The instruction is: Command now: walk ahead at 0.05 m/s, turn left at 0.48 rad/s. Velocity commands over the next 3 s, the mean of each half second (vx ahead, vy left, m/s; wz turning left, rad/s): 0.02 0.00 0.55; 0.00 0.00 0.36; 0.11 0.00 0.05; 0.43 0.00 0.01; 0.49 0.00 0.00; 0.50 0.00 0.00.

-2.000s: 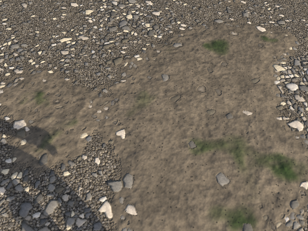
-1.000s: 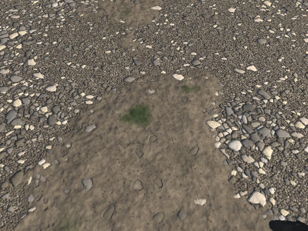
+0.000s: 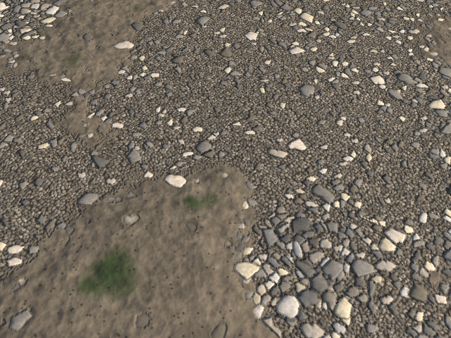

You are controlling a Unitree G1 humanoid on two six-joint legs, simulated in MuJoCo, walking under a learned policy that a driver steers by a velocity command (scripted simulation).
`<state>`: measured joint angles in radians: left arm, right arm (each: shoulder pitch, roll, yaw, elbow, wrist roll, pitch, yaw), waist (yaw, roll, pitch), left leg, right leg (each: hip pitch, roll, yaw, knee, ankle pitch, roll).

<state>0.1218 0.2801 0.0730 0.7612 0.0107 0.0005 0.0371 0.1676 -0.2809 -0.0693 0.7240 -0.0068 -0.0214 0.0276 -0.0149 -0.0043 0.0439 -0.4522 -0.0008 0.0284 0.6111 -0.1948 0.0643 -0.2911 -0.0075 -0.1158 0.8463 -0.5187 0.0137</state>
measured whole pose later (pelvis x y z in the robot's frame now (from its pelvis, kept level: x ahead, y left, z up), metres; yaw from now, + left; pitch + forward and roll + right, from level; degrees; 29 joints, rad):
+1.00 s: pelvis +0.02 +0.00 +0.02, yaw +29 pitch +1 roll +0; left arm 0.18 0.31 0.07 0.78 0.00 0.03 0.03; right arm 0.14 -0.23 -0.03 0.64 -0.02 0.01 0.00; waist 0.02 -0.04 0.03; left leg -0.25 -0.03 -0.02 0.46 -0.23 0.04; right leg -0.41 -0.06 0.01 0.91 -0.45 0.10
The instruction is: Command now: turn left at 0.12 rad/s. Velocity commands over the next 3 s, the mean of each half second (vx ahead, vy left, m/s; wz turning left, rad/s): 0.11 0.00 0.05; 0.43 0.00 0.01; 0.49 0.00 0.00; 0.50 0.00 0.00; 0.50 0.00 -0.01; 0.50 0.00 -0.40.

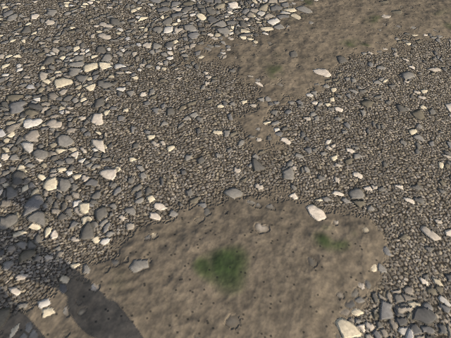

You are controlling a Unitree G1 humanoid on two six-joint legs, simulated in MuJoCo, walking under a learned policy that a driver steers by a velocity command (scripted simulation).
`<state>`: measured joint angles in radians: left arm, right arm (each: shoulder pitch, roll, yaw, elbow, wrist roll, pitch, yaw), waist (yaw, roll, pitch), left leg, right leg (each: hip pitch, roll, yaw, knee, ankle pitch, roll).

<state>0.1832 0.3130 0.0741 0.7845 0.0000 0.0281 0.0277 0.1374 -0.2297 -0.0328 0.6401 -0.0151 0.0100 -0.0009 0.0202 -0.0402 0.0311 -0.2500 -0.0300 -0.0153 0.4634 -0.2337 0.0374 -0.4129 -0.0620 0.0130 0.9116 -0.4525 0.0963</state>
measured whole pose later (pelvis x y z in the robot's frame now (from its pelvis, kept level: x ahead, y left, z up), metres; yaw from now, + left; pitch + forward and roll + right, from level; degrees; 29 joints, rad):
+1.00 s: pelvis +0.27 -0.06 -0.02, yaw +0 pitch +1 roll +0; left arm 0.09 0.27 0.04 0.74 -0.01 -0.08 -0.04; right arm 0.39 -0.28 -0.05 0.86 0.03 -0.07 -0.01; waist -0.04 0.02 0.05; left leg -0.27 0.02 -0.06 1.14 -0.43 0.02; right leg -0.43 0.03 -0.05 0.56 -0.16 -0.07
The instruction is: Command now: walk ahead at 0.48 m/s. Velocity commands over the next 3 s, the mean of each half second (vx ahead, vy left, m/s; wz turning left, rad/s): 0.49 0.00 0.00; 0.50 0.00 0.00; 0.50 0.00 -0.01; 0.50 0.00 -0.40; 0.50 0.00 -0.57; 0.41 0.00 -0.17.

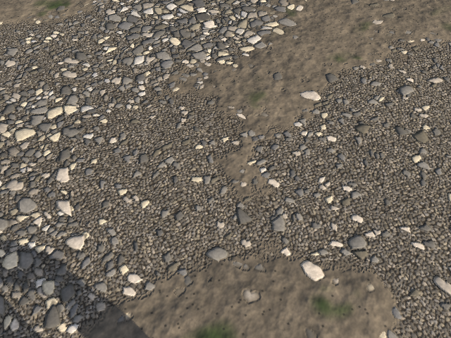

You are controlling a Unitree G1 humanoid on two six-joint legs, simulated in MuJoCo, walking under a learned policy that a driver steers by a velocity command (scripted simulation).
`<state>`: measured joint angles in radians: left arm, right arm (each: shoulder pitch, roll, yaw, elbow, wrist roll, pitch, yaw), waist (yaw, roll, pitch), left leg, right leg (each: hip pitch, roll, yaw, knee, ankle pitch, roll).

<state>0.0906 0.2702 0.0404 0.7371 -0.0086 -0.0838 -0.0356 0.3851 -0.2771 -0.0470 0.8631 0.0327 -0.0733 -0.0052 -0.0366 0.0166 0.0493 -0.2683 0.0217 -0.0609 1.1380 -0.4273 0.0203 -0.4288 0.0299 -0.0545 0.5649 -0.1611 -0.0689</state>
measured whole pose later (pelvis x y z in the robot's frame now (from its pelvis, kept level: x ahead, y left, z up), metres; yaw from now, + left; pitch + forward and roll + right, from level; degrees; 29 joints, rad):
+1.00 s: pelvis +0.57 +0.00 +0.00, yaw -1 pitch +2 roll +2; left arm 0.04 0.27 0.03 0.75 -0.01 -0.09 -0.04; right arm 0.37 -0.30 -0.06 0.91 0.01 -0.05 -0.01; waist -0.06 -0.01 0.02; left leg -0.01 0.01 0.03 0.49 -0.44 0.00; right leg -0.49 -0.02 -0.02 0.53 -0.10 -0.05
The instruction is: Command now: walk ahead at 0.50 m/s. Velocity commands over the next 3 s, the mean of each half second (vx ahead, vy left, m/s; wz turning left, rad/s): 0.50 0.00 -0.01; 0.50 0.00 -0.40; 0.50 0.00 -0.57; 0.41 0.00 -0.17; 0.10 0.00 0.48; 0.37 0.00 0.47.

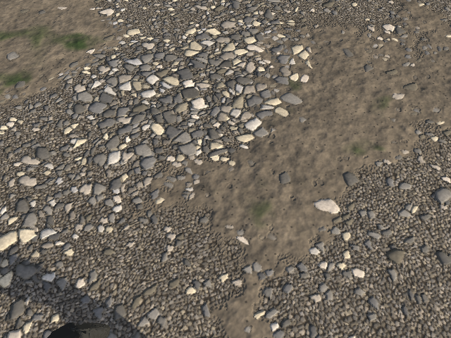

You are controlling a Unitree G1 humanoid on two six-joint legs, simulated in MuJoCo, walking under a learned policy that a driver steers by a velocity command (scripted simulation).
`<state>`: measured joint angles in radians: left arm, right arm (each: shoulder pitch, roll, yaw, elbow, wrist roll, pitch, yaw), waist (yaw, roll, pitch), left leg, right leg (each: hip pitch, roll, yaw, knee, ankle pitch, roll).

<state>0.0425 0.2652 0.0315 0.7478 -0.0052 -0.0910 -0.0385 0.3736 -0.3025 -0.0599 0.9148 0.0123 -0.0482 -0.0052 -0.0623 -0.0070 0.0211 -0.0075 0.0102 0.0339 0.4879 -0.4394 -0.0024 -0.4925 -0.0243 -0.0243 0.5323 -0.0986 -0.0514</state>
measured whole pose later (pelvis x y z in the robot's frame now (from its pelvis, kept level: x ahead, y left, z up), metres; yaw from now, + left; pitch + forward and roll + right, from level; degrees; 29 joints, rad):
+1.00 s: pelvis +0.54 +0.00 +0.01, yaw -15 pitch +1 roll +3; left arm 0.09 0.25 0.06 0.76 -0.02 -0.02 -0.05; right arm 0.29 -0.27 -0.08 0.92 0.01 -0.07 -0.01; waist -0.06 -0.03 0.04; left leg 0.10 0.00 0.28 0.24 -0.35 -0.02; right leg -0.62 -0.09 -0.03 0.65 -0.05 -0.05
